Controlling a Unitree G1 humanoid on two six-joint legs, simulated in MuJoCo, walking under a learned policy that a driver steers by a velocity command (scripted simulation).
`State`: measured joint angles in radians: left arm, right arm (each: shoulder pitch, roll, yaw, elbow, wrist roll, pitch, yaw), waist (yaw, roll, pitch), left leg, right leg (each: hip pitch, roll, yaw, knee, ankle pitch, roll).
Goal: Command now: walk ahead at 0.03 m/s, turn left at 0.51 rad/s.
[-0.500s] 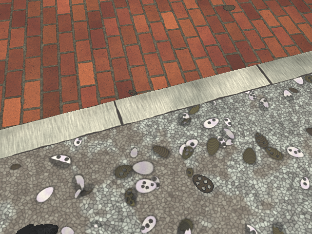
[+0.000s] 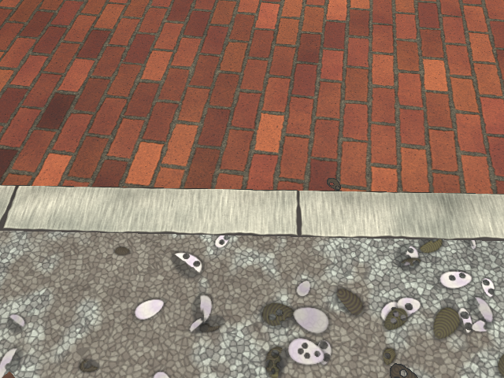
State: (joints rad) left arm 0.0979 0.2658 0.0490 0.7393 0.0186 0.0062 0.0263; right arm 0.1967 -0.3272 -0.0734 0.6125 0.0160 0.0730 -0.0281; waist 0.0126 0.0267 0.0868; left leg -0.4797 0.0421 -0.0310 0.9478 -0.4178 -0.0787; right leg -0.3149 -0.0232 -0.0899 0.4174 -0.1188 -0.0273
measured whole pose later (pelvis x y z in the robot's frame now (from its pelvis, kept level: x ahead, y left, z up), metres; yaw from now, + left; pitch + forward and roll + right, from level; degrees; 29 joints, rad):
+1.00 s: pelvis +0.25 +0.04 -0.01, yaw +5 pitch +2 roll -1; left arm 0.43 0.28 0.04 0.94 -0.02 -0.06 0.00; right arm 0.02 -0.26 -0.03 0.63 0.02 -0.08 0.05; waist 0.11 0.03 0.04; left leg -0.58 0.04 0.01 0.52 0.00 0.03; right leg 0.14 0.01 -0.02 0.20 -0.38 0.00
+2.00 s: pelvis +0.83 +0.02 -0.01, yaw -21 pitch +2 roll -1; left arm 0.36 0.29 0.08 0.71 -0.02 -0.04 0.03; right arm 0.06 -0.30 -0.05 0.71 -0.01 -0.12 0.04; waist 0.07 0.05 -0.01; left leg -0.59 0.03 -0.13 0.68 0.09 -0.02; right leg -0.15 0.14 0.18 0.50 -0.37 -0.08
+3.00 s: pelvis +1.31 -0.14 -0.11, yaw -41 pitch +2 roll -2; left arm 0.19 0.21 0.06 0.78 0.03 -0.05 0.00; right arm 0.22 -0.28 -0.07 0.81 0.01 0.00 -0.03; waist -0.01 0.04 0.05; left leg -0.60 0.11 -0.08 0.89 -0.22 -0.09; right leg -0.24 0.05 -0.11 0.37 -0.16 -0.07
